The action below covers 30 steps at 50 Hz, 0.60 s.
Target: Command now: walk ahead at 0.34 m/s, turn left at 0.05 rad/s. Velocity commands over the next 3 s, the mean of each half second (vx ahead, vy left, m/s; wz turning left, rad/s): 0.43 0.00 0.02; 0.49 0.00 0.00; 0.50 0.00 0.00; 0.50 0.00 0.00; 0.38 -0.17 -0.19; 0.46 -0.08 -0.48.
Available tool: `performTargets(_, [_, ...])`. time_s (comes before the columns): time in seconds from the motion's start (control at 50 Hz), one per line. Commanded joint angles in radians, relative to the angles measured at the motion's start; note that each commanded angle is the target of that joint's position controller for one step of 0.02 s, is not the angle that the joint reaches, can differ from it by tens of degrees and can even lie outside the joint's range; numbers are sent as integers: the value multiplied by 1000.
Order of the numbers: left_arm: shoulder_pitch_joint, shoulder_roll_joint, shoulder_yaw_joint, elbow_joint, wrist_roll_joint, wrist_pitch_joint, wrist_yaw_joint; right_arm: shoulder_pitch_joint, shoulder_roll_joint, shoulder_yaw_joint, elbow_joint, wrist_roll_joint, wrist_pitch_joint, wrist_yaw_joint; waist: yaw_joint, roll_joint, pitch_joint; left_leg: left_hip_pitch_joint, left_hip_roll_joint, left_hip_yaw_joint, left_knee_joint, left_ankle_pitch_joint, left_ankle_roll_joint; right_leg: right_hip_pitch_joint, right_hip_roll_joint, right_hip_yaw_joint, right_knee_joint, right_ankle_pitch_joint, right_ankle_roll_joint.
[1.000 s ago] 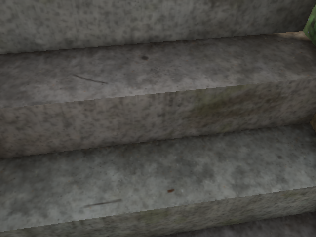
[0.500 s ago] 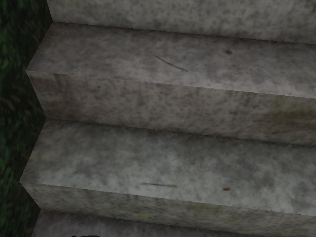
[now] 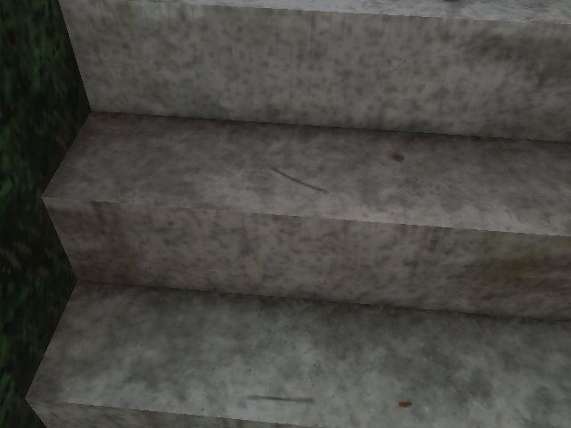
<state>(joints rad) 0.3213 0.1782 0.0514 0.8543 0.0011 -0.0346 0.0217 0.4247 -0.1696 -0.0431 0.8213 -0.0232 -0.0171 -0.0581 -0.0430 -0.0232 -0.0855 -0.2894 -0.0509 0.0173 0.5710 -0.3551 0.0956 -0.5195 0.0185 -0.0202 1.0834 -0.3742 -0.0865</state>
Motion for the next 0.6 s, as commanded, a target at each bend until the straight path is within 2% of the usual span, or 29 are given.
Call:
performTargets(0.02, [-242, -46, -14, -182, 34, -44, -16, 103, -153, -47, 8, -6, -43, -6, -33, 138, 109, 225, 349, -528, -344, -112, 300, -604, -9, 109, 859, -26, 17])
performTargets(0.04, [-265, -78, -32, -207, 45, -46, -23, 135, -123, -44, 40, -4, -59, -6, -32, 75, 98, 297, 326, -454, -321, -92, 278, -727, -6, 93, 1015, 2, 8])
performTargets(0.06, [-335, -100, -49, -262, 68, -43, -23, 168, -114, -46, 58, -11, -76, -9, -25, 30, 138, 324, 314, -409, -300, -61, 245, -826, -35, 128, 1049, 0, -1])
performTargets(0.08, [-364, -97, -55, -276, 59, -44, -22, 189, -66, -32, 71, -14, -87, -3, -39, -4, 147, 341, 309, -384, -302, -35, 231, -893, -20, 106, 1130, -3, -2])
performTargets(0.1, [-386, -104, -60, -301, 56, -40, -22, 208, -61, -33, 86, -14, -99, 6, -45, 8, 147, 354, 317, -369, -318, -50, 218, -950, -21, 96, 1196, -39, -10])
performTargets(0.12, [-395, -100, -62, -316, 54, -34, -25, 209, -46, -26, 96, -3, -112, 8, -34, 5, 174, 325, 328, -359, -346, -57, 216, -982, -34, 85, 1230, -40, -10])
performTargets(0.14, [-474, -131, -72, -358, 48, -28, -11, 237, -45, -27, 120, -17, -122, 13, -56, 79, 182, 327, 360, -367, -362, 24, 232, -1083, -22, 83, 1451, -130, -23])
performTargets(0.16, [-530, -137, -77, -417, 39, -21, 1, 231, -69, -31, 126, -23, -131, 19, -45, 119, 224, 338, 391, -348, -378, 4, 202, -1178, -55, 126, 1462, -234, -32])
performTargets(0.18, [-610, -122, -86, -462, 25, -20, 6, 193, -74, -30, 125, -16, -136, 16, -31, 88, 250, 275, 381, -283, -440, -8, 172, -1156, -85, 100, 1337, -256, -41])
performTargets(0.2, [-661, -128, -107, -511, 25, -19, 1, 155, -79, -30, 133, -4, -127, 9, -14, 80, 260, 136, 335, -208, -525, 7, 129, -1017, -139, 66, 1082, -241, -59])
performTargets(0.22, [-659, -83, -101, -533, -1, -16, -2, 96, -82, -20, 131, 15, -119, 2, 19, 71, 307, -23, 296, -128, -670, 93, 129, -805, -148, -20, 825, -158, -55])
performTargets(0.24, [-577, -115, -142, -528, -44, 0, -15, -27, -101, -12, 78, 67, -107, -4, 49, 84, 226, -336, 239, -5, -833, 304, 144, -202, -135, -110, 379, -146, -89])
performTargets(0.26, [-466, -86, -117, -471, -52, 20, -6, 24, -147, -11, 83, 84, -104, 6, 44, 78, 75, -305, 230, 18, -748, 698, 193, 98, -37, -188, 368, -155, -83])
performTargets(0.28, [-197, -58, -88, -357, -29, 29, -1, 27, -202, -13, 79, 84, -132, 17, 126, 145, -148, -119, 274, 50, -483, 1644, 196, 296, 46, -214, 462, -213, -73])
performTargets(0.3, [29, 7, -53, -308, -17, 37, 2, -13, -346, -62, 72, 96, -156, 41, 262, 221, -319, 44, 321, 22, -194, 2033, 152, 384, 66, -157, 305, -131, -72])
performTargets(0.32, [-28, 65, -27, -286, -12, 12, 5, 59, -285, -63, 56, 97, -175, 76, 169, 66, -483, -120, 250, -100, 126, 1774, 83, 644, -2, 94, 88, -163, -126])
performTargets(0.34, [62, 161, 13, -264, 19, 19, 22, 74, -276, -63, 42, 85, -186, 107, 192, -140, -629, -124, 144, -116, 480, 1214, 54, 670, -142, 414, -197, -438, -138])
performTargets(0.36, [56, 228, 43, -198, 21, 49, 29, -10, -168, -57, 11, 26, -181, 142, 182, -340, -654, -297, -78, -224, 950, 471, 12, 621, -225, 735, -452, -633, -144])
performTargets(0.38, [-55, 229, 51, -177, 15, 55, 22, -125, -38, -38, -70, -28, -167, 123, 144, -248, -545, -474, -123, -333, 1373, 405, -20, 464, -261, 804, -588, -724, -61])
performTargets(0.4, [-117, 186, 46, -113, 34, 52, 35, -256, 27, -23, -141, -45, -138, 103, 98, -116, -301, -644, -98, -271, 1457, 467, 5, 280, -278, 678, -539, -721, -10])
performTargets(0.42, [-179, 100, 18, -52, 43, 39, 39, -263, 85, 3, -156, -75, -107, 96, 25, -78, -66, -714, -72, -225, 1439, 503, 21, 58, -238, 553, -484, -662, 7])
performTargets(0.44, [-274, 6, -13, -12, 54, 24, 27, -209, 131, 27, -150, -77, -83, 86, -67, -94, 41, -725, -67, -232, 1512, 481, 34, -125, -193, 442, -449, -562, 0])
performTargets(0.46, [-307, -55, -30, 12, 53, 9, 17, -132, 130, 36, -118, -60, -58, 78, -118, -65, 89, -722, -66, -216, 1526, 459, 26, -211, -173, 310, -430, -482, 7])
performTargets(0.48, [-283, -57, -28, 35, 52, -6, 10, -119, 113, 38, -96, -39, -45, 76, -116, -30, 104, -744, -71, -187, 1529, 435, 9, -224, -170, 252, -447, -393, -16])
performTargets(0.52, [-190, -7, -13, 89, 43, -40, -7, -188, 127, 52, -115, -21, -26, 58, -93, -12, 147, -831, -62, -157, 1477, 398, -17, -205, -186, 214, -549, -305, -41])
performTargets(0.54, [-155, 27, -3, 108, 32, -47, -9, -199, 91, 44, -117, -9, -25, 55, -79, -17, 160, -844, -57, -133, 1467, 387, -33, -201, -199, 234, -610, -320, -64])
performTargets(0.56, [-135, 60, 5, 99, 12, -55, 2, -230, 60, 38, -131, 10, -26, 54, -65, -12, 175, -846, -45, -88, 1401, 356, -58, -214, -230, 265, -692, -366, -90])
performTargets(0.58, [-96, 74, 14, 113, 24, -66, 7, -207, 52, 31, -111, 5, -23, 52, -59, -46, 108, -860, -49, -44, 1556, 331, -51, -155, -249, 295, -714, -384, -142])
performTargets(0.6, [-70, 91, 21, 113, 19, -75, 8, -223, 46, 28, -123, 3, -18, 54, -50, -47, 119, -917, -18, -55, 1583, 321, -55, -93, -268, 326, -754, -396, -144])
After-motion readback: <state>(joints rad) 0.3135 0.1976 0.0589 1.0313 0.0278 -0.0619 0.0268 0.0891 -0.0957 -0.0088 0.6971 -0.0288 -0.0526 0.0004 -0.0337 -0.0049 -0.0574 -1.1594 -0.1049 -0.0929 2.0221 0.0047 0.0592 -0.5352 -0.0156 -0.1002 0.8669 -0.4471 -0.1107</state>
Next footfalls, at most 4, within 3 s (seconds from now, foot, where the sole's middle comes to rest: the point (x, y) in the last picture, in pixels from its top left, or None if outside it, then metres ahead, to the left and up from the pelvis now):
0.34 right None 0.26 -0.18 -0.54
1.04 left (175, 401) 0.43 0.18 -0.34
1.64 right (311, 170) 0.72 -0.04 -0.12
2.16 left None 0.98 0.17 0.09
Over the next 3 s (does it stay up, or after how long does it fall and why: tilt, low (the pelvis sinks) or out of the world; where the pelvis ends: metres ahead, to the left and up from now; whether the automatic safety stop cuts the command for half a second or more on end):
stays up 1.09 -0.15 0.88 its command is cut before an obstacle after 2.2 s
